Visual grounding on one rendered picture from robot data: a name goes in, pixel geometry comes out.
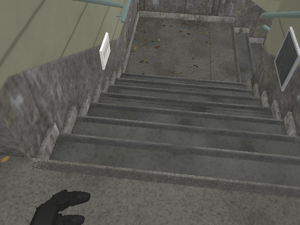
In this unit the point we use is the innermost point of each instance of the robot left hand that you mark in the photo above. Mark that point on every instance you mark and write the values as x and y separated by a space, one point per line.
47 213

